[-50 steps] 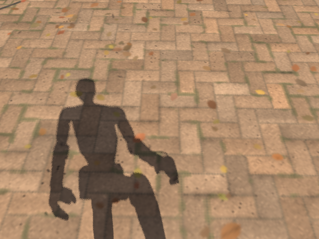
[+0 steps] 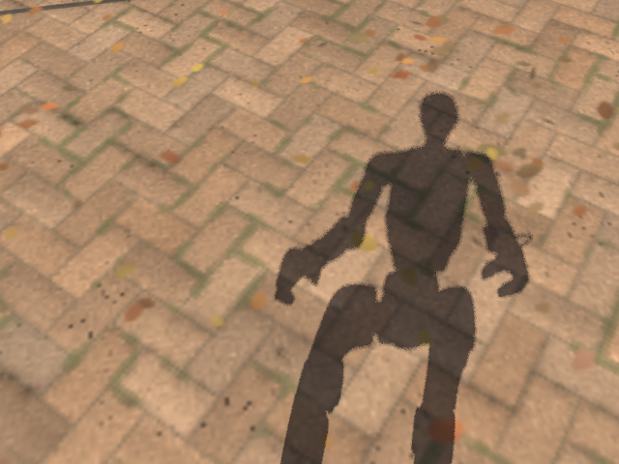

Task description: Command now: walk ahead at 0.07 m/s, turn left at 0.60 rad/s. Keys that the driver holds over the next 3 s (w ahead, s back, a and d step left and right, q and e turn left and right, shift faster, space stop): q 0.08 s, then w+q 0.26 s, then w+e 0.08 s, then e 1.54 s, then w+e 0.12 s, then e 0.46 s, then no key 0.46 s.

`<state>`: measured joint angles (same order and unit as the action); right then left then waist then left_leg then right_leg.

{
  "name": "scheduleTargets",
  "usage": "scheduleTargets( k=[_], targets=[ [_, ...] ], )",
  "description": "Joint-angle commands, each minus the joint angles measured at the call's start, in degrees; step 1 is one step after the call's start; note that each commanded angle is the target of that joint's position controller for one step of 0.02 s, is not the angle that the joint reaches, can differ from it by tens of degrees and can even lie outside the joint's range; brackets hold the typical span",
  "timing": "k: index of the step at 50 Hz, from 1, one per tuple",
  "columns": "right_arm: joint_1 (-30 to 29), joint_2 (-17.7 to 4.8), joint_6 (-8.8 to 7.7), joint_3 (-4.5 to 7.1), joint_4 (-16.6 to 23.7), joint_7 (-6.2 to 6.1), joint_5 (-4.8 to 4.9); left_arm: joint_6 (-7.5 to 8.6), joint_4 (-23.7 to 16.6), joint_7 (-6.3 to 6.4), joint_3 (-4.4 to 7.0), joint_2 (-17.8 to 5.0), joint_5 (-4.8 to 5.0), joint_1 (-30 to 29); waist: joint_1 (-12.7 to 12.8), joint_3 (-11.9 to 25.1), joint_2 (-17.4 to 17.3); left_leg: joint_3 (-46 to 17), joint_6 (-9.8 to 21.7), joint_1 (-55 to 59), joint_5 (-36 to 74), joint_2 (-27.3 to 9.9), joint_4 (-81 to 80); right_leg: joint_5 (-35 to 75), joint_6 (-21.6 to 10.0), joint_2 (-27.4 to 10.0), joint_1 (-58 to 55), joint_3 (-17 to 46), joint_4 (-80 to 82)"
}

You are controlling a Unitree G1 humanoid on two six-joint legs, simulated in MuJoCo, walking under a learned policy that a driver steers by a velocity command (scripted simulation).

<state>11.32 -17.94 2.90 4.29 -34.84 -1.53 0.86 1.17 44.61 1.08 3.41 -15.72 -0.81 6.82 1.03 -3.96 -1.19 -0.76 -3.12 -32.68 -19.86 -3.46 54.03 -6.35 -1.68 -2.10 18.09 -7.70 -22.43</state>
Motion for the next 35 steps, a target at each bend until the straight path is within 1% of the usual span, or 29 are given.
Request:
scheduleTargets(
  k=[1,3,4,5,6,7,8,9,10,11,12,13,14,15,17,19,21,23,24,26,28,29,30,31,32,33,34,35],
  targets=[
    [2.4,-3.9,0.01,1.05,3.9,0.83,-0.03,0.01,-4.2,0.12,2.68,-10.3,0.65,-3.9,-1.1,10.6,9.3,1.3,1.2,8.5,3.1,-0.6,-5.6,8.6,-11.8,-15.7,-5.5,7.6,7.7],
    [1.1,-4.4,0.25,1.34,4.9,1.42,-0.11,-0.32,-3.5,-0.14,2.99,-11.2,1.21,-3.0,-0.6,9.7,9.7,2.3,2.5,10.0,2.3,-0.1,-10.3,5.7,-10.6,-16.7,-6.9,7.3,6.6],
    [1.2,-4.4,0.27,1.51,5.1,1.71,-0.16,-0.52,-3.2,-0.21,3.09,-11.5,1.61,-2.9,-1.0,9.5,9.5,3.0,3.4,11.4,2.9,0.4,-14.1,4.6,-9.5,-16.8,-7.7,6.9,5.2],
    [2.5,-4.1,0.21,1.71,4.6,1.95,-0.15,-0.75,-2.9,-0.33,3.24,-11.8,2.19,-2.7,-1.8,10.0,8.8,4.4,4.6,14.7,4.9,1.4,-19.0,-1.4,-8.0,-16.4,-6.9,5.9,3.8],
    [4.4,-4.6,0.18,2.21,3.6,1.9,-0.15,-0.93,-2.4,-0.49,3.05,-10.8,2.46,-1.8,-2.3,10.0,7.8,5.2,6.1,19.4,5.3,2.9,-22.3,-9.1,-6.0,-15.1,-4.1,4.7,1.6],
    [8.4,-6.2,0.05,3.13,2.1,1.49,0.0,-1.15,-1.7,-0.77,2.41,-8.2,2.2,-0.6,-3.4,9.9,4.3,2.8,8.3,25.9,4.2,3.0,-26.0,-18.0,-3.0,-12.4,1.4,2.2,-4.5],
    [13.3,-11.5,-0.35,4.57,1.5,0.62,0.03,-1.13,-3.1,-1.42,1.03,-3.6,0.68,-2.3,-4.3,8.2,-10.7,-16.7,13.7,32.8,3.2,-9.8,-33.2,-27.5,2.0,-5.2,15.4,-4.3,-25.4],
    [13.4,-16.9,-1.93,5.05,3.1,1.11,-0.76,0.01,-6.8,-1.41,1.51,-4.9,0.4,-6.1,-4.8,6.4,-15.9,-38.2,23.5,32.1,-10.2,-17.7,-40.2,-31.5,3.1,2.4,30.8,4.5,-36.7],
    [11.9,-13.1,-3.65,4.13,3.2,1.49,-1.36,1.21,-7.3,-1.59,2.63,-8.8,1.69,-9.5,-6.0,4.8,-10.1,-37.4,22.9,30.9,-17.6,-16.7,-43.7,-26.2,1.4,0.1,33.2,10.8,-40.5],
    [9.1,-10.9,-4.72,3.22,3.2,1.37,-1.17,1.96,-7.0,-1.86,3.31,-10.3,2.41,-8.2,-3.6,3.2,-9.4,-33.3,20.0,29.4,-18.6,-14.9,-44.0,-19.6,0.0,-1.2,33.1,11.8,-39.3],
    [6.8,-9.1,-5.07,2.56,3.7,1.12,-0.67,2.34,-5.1,-1.72,3.52,-10.1,1.73,-6.0,-2.2,3.6,-7.5,-28.9,17.7,28.8,-14.8,-12.7,-43.1,-14.8,0.3,-2.3,31.0,11.8,-38.0],
    [5.5,-8.0,-5.01,2.05,3.7,0.83,-0.37,2.7,-4.4,-1.68,3.54,-9.9,0.77,-5.2,-1.6,3.7,-7.5,-25.7,16.4,27.8,-11.0,-10.7,-43.1,-10.9,1.0,-2.4,28.9,11.6,-35.4],
    [5.7,-7.4,-5.16,1.67,3.8,0.52,-0.74,3.09,-3.9,-1.93,3.45,-9.1,0.46,-5.1,-1.3,4.3,-7.2,-23.2,15.8,26.8,-6.8,-9.0,-43.3,-7.0,1.6,-1.7,26.1,10.9,-34.2],
    [6.4,-7.3,-5.4,1.64,3.7,0.3,-0.97,3.45,-3.7,-2.14,3.29,-8.4,0.52,-5.2,-1.3,4.8,-6.4,-21.5,15.6,26.9,-3.0,-8.0,-43.3,-3.9,2.1,-0.9,24.6,10.4,-32.1],
    [8.2,-7.8,-5.79,1.88,3.1,-0.1,-0.78,3.89,-3.7,-2.36,2.82,-7.0,0.63,-6.6,-2.0,4.9,-5.7,-18.8,15.3,27.2,2.6,-6.8,-42.9,0.5,3.1,0.2,22.5,10.1,-25.6],
    [8.8,-7.4,-6.08,1.74,2.2,-0.16,-0.66,3.99,-3.1,-2.87,1.95,-5.5,0.9,-7.0,-2.8,4.8,-7.1,-15.2,14.5,27.4,5.6,-6.1,-43.1,3.7,3.9,0.5,19.5,9.3,-18.5],
    [10.4,-7.9,-6.28,1.86,1.0,0.06,-0.52,3.98,-3.5,-3.35,1.34,-5.0,1.33,-9.1,-4.5,3.5,-7.8,-14.0,14.5,27.3,6.5,-6.7,-43.2,5.0,4.2,0.2,17.7,8.8,-14.3],
    [11.1,-7.9,-6.17,1.7,-0.2,0.35,-0.85,3.98,-4.2,-3.67,0.88,-4.9,1.33,-10.7,-5.4,1.6,-6.8,-12.8,14.6,27.7,13.8,-7.6,-41.8,4.4,3.6,0.1,17.1,8.4,-11.4],
    [11.1,-7.9,-6.03,1.66,-0.7,0.43,-0.95,4.04,-4.4,-3.87,0.7,-4.9,1.26,-10.8,-5.5,1.3,-6.6,-12.2,14.6,28.3,19.2,-8.0,-40.5,3.6,3.1,0.1,16.5,8.1,-10.5],
    [10.7,-8.1,-5.63,1.66,-1.5,0.4,-1.0,4.19,-4.5,-4.35,0.61,-5.3,1.22,-9.6,-5.2,2.3,-6.4,-11.0,14.1,29.3,28.3,-9.0,-37.4,2.1,1.8,0.4,14.4,7.4,-9.9],
    [9.4,-8.0,-5.19,1.64,-1.8,0.18,-0.81,4.22,-4.1,-4.71,0.84,-6.2,1.14,-6.9,-3.8,3.9,-6.1,-10.0,12.9,29.9,33.8,-9.1,-33.7,1.1,0.2,1.3,10.6,6.6,-8.6],
    [8.0,-7.9,-4.98,1.56,-1.8,-0.01,-0.53,4.27,-3.3,-4.72,1.16,-6.7,0.89,-3.9,-2.0,5.4,-5.4,-8.5,11.6,29.8,37.4,-7.8,-30.2,3.4,-0.8,2.6,6.1,5.6,-6.0],
    [7.8,-7.5,-4.99,1.42,-1.7,-0.27,-0.44,4.3,-2.2,-4.47,1.77,-8.0,0.44,-0.6,-0.3,7.8,-4.2,-6.4,9.8,29.6,41.9,-5.0,-24.6,7.9,-2.1,3.8,0.2,5.1,-3.0],
    [8.4,-6.7,-5.21,1.11,-0.9,-0.71,-1.34,4.41,-2.1,-4.08,2.78,-11.9,0.18,3.8,1.1,12.5,0.0,-3.4,6.6,25.3,36.1,-1.5,-14.6,24.4,-4.8,-1.5,-9.5,12.0,-4.4],
    [11.6,-4.6,-5.82,0.25,1.2,-0.98,-2.97,3.92,-2.5,-3.65,3.8,-17.2,-0.19,7.9,-0.1,19.0,11.9,0.3,1.6,9.1,11.4,5.7,5.7,39.7,-14.4,-13.7,-25.6,29.3,-6.5],
    [13.0,-4.5,-6.18,-0.06,0.9,-0.8,-2.83,3.23,-2.0,-3.58,2.96,-13.9,0.85,9.4,0.6,23.9,17.3,-4.0,-0.5,0.5,-18.1,9.1,16.4,38.5,-21.1,-19.1,-30.7,42.1,-1.3],
    [11.3,-7.4,-6.02,0.6,0.5,-0.28,-0.97,2.69,-2.9,-3.36,2.68,-12.5,1.78,7.2,1.0,20.0,11.4,-6.5,-0.4,-3.3,-16.8,5.9,21.6,24.9,-19.3,-17.5,-26.9,38.7,0.4],
    [7.4,-7.6,-5.62,0.67,1.1,-0.25,-0.33,2.12,-3.9,-2.97,2.34,-11.0,1.84,4.5,1.2,15.3,7.3,-5.4,-0.1,-5.7,-13.3,4.1,22.0,16.5,-16.8,-14.7,-21.8,34.1,1.3]
  ],
)
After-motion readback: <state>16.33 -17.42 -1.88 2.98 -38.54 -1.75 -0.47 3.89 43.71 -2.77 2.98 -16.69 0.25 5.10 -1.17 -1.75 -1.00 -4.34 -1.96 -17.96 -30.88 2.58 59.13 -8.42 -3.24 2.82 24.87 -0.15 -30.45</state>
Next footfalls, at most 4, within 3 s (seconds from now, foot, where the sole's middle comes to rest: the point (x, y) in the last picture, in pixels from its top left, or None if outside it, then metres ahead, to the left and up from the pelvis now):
0.14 left None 0.07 0.14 -0.78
0.62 right None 0.33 -0.03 -0.78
1.04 left None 0.34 0.19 -0.78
1.46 right None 0.27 -0.06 -0.78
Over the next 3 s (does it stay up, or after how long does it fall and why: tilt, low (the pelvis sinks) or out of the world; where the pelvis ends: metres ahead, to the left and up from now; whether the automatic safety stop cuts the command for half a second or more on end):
stays up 0.33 -0.05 0.00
